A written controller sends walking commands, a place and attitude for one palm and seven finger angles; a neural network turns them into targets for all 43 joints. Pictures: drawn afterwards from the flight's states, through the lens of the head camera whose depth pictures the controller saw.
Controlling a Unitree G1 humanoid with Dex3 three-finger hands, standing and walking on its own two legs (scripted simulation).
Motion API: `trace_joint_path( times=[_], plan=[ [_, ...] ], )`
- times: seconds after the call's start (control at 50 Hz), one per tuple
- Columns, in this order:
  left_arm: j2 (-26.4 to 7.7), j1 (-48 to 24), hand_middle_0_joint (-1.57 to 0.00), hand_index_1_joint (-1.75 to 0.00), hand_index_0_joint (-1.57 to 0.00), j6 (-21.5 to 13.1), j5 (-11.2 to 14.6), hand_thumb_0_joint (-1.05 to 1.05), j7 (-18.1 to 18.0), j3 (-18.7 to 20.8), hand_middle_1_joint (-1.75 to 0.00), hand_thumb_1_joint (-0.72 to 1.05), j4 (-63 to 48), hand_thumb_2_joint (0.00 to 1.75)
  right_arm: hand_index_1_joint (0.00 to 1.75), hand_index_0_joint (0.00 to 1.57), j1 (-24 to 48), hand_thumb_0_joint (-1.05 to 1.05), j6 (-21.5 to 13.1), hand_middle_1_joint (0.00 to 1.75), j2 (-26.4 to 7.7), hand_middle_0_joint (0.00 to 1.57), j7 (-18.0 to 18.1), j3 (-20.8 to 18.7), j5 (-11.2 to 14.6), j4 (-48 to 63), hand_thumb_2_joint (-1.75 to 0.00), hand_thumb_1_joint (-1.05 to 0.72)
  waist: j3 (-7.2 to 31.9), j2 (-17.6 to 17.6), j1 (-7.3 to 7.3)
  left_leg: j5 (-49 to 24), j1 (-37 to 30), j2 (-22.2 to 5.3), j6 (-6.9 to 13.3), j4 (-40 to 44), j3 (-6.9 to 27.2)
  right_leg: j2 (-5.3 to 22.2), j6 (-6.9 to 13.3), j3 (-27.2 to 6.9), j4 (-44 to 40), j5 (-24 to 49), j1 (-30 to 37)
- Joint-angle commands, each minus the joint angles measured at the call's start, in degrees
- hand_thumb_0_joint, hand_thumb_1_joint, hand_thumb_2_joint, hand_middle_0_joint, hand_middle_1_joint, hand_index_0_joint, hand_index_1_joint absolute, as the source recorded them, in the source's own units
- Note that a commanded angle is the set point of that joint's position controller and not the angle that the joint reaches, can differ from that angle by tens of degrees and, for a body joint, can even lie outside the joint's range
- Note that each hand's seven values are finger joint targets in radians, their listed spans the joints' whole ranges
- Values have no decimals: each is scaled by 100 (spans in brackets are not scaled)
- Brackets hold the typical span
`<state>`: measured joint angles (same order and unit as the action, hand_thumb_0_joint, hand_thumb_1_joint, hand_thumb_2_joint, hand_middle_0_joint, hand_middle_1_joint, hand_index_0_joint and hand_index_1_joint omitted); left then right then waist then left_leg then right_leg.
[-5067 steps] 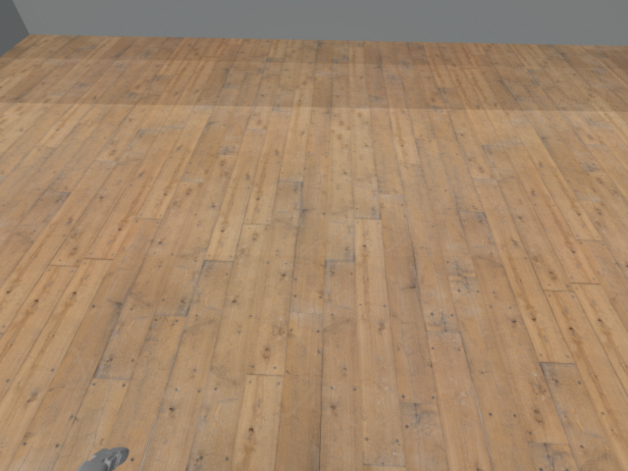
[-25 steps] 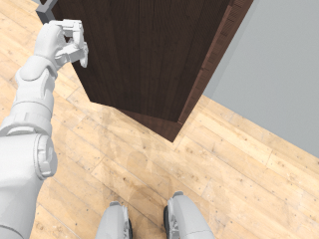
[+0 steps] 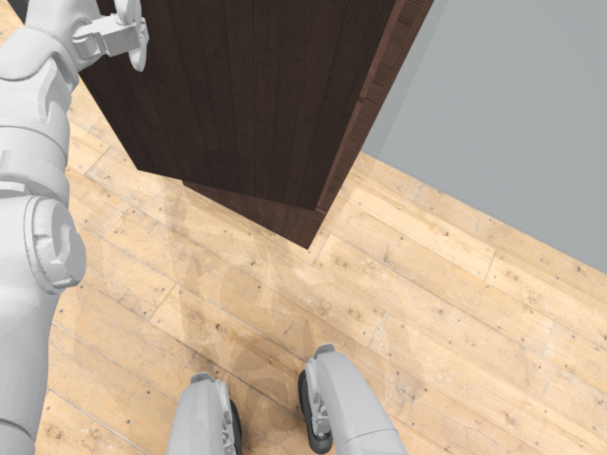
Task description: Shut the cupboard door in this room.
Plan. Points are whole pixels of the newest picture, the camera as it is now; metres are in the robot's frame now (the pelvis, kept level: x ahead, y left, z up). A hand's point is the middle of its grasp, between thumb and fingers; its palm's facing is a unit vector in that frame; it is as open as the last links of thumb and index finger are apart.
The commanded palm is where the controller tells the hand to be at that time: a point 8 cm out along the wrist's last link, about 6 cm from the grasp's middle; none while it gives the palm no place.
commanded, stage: push the door shut along its arc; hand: left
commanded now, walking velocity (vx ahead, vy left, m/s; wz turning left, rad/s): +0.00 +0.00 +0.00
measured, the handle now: (46, 7) +0.63 +0.19 +0.10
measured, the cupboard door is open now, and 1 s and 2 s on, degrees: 16 8 8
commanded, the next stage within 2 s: pull the fist back off the door in 0.10 s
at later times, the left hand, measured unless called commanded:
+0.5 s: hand (160, 20) +0.61 +0.07 +0.10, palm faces +0.08 -0.99 -0.09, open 3.0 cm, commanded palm +0.57 +0.10 +0.11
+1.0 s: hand (146, 87) +0.52 +0.09 +0.10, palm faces +0.06 -1.00 +0.00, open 3.1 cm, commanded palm +0.49 +0.12 +0.11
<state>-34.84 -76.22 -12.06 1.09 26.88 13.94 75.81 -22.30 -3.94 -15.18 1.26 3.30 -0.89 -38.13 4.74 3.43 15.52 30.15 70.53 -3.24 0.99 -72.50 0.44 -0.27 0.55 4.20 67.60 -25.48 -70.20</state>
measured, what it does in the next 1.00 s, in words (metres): stands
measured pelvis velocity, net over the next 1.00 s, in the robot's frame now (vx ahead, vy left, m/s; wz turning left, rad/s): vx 0.03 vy -0.01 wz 0.03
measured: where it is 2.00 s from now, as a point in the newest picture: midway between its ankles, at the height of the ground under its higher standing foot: (275, 441)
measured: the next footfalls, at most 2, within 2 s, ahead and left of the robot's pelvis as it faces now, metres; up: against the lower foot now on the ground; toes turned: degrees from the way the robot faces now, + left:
none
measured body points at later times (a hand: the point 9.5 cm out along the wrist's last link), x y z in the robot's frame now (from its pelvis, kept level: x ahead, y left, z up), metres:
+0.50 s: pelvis +0.01 +0.00 +0.00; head +0.19 +0.01 +0.41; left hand +0.60 +0.12 +0.11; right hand -0.04 -0.23 -0.11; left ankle +0.02 +0.11 -0.62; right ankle +0.05 -0.12 -0.62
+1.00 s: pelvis +0.03 -0.01 +0.04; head +0.16 +0.00 +0.47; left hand +0.51 +0.14 +0.10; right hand +0.06 -0.28 -0.08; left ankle +0.02 +0.11 -0.62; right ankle +0.05 -0.12 -0.62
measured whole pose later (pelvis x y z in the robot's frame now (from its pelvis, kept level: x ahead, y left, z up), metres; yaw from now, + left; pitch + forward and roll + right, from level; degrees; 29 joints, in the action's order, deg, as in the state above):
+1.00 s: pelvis +0.03 -0.01 +0.04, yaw +1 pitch +22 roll -1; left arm -10.5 -45.6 -28.3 2.0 -5.7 12.0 57.1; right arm -21.8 -0.6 -15.2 -4.0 -2.5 -3.1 -36.1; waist 7.1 1.7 8.4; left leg 28.7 54.5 -2.2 -0.1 -61.1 -0.5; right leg 0.3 0.9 3.3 58.9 -25.5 -55.4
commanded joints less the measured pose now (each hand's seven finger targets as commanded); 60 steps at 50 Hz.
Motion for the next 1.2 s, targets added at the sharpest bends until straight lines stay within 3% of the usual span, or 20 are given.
trace_joint_path(
  times=[0.0, 0.04, 0.18, 0.2, 0.26, 0.3, 0.32, 0.36, 0.4, 0.44, 0.54, 0.66, 0.78, 0.82, 0.9, 0.94, 0.98, 1.08, 1.12, 1.18],
  plan=[
    [-643, -3494, -130, -150, -130, -246, 192, 0, 14, -48, -150, 90, -1111, 90, 30, 20, -1296, 0, -158, 30, -1191, 20, 158, -423, -20, 47, -90, -90, 3339, 855, 558, -1894, -2561, 180, 186, 568, 383, -252, 112, -135, -859, 1130, 1013],
    [-403, -3666, -130, -150, -130, -274, 214, 0, 31, -186, -150, 90, -1218, 90, 30, 20, -1314, 0, -214, 30, -1188, 20, 147, -434, -58, -10, -90, -90, 3430, 1109, 604, -2092, -2911, 168, 176, 539, 452, -262, 154, -55, -788, 1148, 695],
    [-378, -4013, -130, -150, -130, -174, 91, 0, -23, -268, -150, 90, -1038, 90, 30, 20, -1342, 0, -291, 30, -1246, 20, 157, -418, -86, -162, -90, -90, 3446, 1209, 771, -1954, -2901, 140, 174, 439, 525, -258, 152, 30, -681, 984, 304],
    [-696, -3911, -130, -150, -130, -74, 408, 0, -1154, 894, -150, 90, -1123, 90, 30, 20, -1642, 0, -310, 30, -1137, 20, 76, -307, -222, 79, -90, -90, 3535, 1455, 415, -1835, -2567, 49, 86, 600, 639, -172, 135, -28, -691, 937, 458],
    [-41, -3479, -130, -150, -130, -6, 173, 0, -2429, 753, -150, 90, -1002, 90, 30, 20, -1638, 0, -245, 30, -1069, 20, -202, -363, -346, 134, -90, -90, 3481, 1086, 461, -1747, -2510, 31, 22, 708, 710, -148, 31, 35, -639, 898, 522],
    [-5, -3291, -130, -150, -130, -215, -55, 0, -3163, 892, -150, 90, -1485, 90, 30, 20, -1720, 0, -177, 30, -1031, 20, -377, -430, -461, 264, -90, -90, 3973, 1177, 252, -2228, -2771, 55, -37, 724, 670, -143, 26, 30, -632, 1166, 844],
    [286, -3376, -130, -150, -130, -414, -246, 0, -3540, 719, -150, 90, -1810, 90, 30, 20, -1710, 0, -180, 30, -971, 20, -471, -461, -531, 293, -90, -90, 4116, 1391, 254, -2410, -2943, 64, -58, 675, 618, -142, 10, 5, -651, 1288, 789],
    [281, -3292, -130, -150, -130, -838, -778, 0, -4008, 510, -150, 90, -2149, 90, 30, 20, -1781, 0, -140, 30, -967, 20, -643, -540, -622, 240, -90, -90, 4451, 1494, 225, -2847, -3266, 44, -127, 602, 616, -156, 22, 6, -589, 1514, 826],
    [348, -3044, -130, -150, -130, -1016, -1012, 0, -3981, 279, -150, 90, -2067, 90, 30, 20, -1828, 0, -23, 30, -985, 20, -724, -608, -584, 195, -90, -90, 4382, 1232, 255, -2845, -3296, 60, -103, 712, 511, -169, 32, -38, -741, 1677, 1210],
    [263, -3008, -130, -150, -130, -1008, -984, 0, -3757, 258, -150, 90, -1855, 90, 30, 20, -1899, 0, 90, 30, -1021, 20, -705, -632, -524, 149, -90, -90, 4190, 924, 340, -2569, -3083, 115, -35, 887, 452, -183, 25, -96, -913, 1780, 1686],
    [-11, -2309, -130, -150, -130, -852, -366, 0, -3370, 798, -150, 90, -1555, 90, 30, 20, -1721, 0, 239, 30, -984, 20, -543, -567, -360, 307, -90, -90, 3759, 385, 62, -2009, -2565, 235, 38, 1290, 219, -200, 11, -203, -1272, 1841, 2648],
    [768, -851, -130, -150, -130, -1491, -282, 0, -3435, 543, -150, 90, -1643, 90, 30, 20, -1563, 0, 200, 30, -810, 20, -590, -607, -384, 388, -90, -90, 3188, 48, -199, -2443, -2528, 266, 31, 1396, 19, -177, 7, -228, -1298, 2474, 2914],
    [1212, 152, -130, -150, -130, -1542, -179, 0, -3220, 245, -150, 90, -1776, 90, 30, 20, -1362, 0, 356, 30, -820, 20, -588, -727, -253, 475, -90, -90, 2813, -329, -390, -2279, -2435, 345, 31, 1568, -169, -147, 13, -320, -1478, 2700, 3372],
    [1395, -30, -130, -150, -130, -1611, -35, 0, -3180, 124, -150, 90, -2150, 90, 30, 20, -1219, 0, 372, 30, -799, 20, -551, -759, -212, 509, -90, -90, 2813, -374, -368, -2057, -2513, 371, 42, 1600, -192, -136, -3, -350, -1568, 2515, 3402],
    [1637, -509, -130, -150, -130, -2173, 159, 0, -3182, -167, -150, 90, -3596, 90, 30, 20, -958, 0, 273, 30, -737, 20, -472, -819, -208, 493, -90, -90, 3699, 381, -460, -2668, -3578, 337, -18, 1555, -101, -113, 18, -323, -1411, 2852, 3351],
    [1893, -440, -130, -150, -130, -2346, 126, 0, -3186, -516, -150, 90, -3982, 90, 30, 20, -877, 0, 223, 30, -709, 20, -443, -827, -191, 441, -90, -90, 3821, 559, -428, -3065, -4000, 283, -48, 1526, -11, -106, 35, -249, -1305, 2966, 3141],
    [2177, -83, -130, -150, -130, -2283, 20, 0, -3202, -782, -150, 90, -3619, 90, 30, 20, -812, 0, 231, 30, -710, 20, -448, -861, -179, 290, -90, -90, 3473, 492, -385, -3067, -4123, 223, -92, 1542, 70, -108, 23, -162, -1336, 2721, 2793],
    [1996, 62, -130, -150, -130, -1627, -103, 0, -3392, -566, -150, 90, -1972, 90, 30, 20, -679, 0, 400, 30, -775, 20, -355, -766, -122, 246, -90, -90, 2081, -422, -247, -1660, -2893, 342, -6, 1832, -14, -83, -8, -190, -1649, 1827, 2799],
    [1694, 53, -130, -150, -130, -1462, -15, 0, -3464, -231, -150, 90, -1694, 90, 30, 20, -542, 0, 412, 30, -802, 20, -308, -701, -110, 339, -90, -90, 1968, -620, -305, -1260, -2482, 408, 26, 1872, -51, -60, -5, -278, -1745, 1532, 2987],
    [1459, -354, -130, -150, -130, -1693, 83, 0, -3532, 64, -150, 90, -1944, 90, 30, 20, -423, 0, 331, 30, -753, 20, -266, -629, -177, 434, -90, -90, 2476, -461, -397, -1421, -2501, 434, 32, 1770, -29, -36, 4, -328, -1566, 1684, 3120]
  ],
)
